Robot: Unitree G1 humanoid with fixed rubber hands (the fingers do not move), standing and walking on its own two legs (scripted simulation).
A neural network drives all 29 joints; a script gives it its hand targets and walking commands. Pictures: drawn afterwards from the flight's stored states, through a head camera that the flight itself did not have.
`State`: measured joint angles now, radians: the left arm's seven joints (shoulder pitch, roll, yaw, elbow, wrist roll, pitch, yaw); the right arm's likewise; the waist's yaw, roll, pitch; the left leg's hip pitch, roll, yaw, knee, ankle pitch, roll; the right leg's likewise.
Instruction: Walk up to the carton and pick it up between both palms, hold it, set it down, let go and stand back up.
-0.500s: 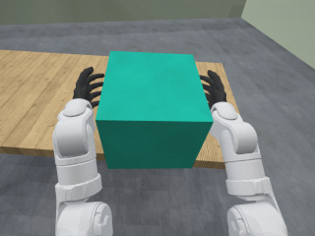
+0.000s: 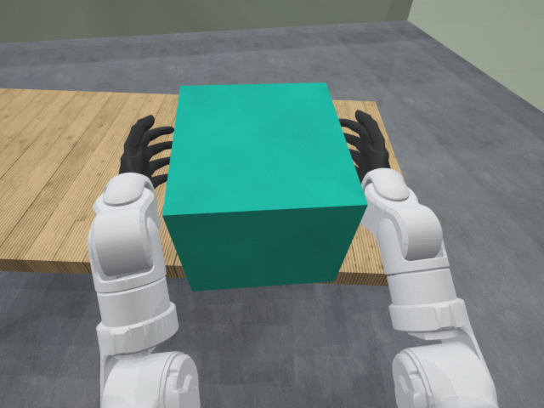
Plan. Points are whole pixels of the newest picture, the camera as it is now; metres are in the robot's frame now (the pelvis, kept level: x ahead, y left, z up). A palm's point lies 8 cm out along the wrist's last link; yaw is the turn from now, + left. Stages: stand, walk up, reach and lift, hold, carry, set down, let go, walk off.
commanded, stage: hold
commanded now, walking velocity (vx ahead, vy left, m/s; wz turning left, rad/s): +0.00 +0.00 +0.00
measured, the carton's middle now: (259, 186) +0.37 +0.01 +0.16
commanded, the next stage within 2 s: none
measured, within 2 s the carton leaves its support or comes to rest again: neither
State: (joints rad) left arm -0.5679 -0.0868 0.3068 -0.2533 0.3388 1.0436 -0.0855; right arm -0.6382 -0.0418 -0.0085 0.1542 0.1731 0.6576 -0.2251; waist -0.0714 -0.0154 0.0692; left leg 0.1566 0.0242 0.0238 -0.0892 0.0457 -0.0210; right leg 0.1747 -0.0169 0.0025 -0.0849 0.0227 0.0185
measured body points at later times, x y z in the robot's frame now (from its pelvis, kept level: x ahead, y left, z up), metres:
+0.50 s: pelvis +0.00 +0.00 +0.00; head -0.01 +0.00 +0.45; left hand +0.35 +0.17 +0.19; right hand +0.38 -0.13 +0.18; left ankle +0.01 +0.13 -0.76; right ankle +0.00 -0.13 -0.76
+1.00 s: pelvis +0.00 +0.00 +0.00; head -0.01 +0.00 +0.45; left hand +0.35 +0.16 +0.19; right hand +0.37 -0.14 +0.18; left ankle +0.01 +0.13 -0.76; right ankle +0.00 -0.13 -0.76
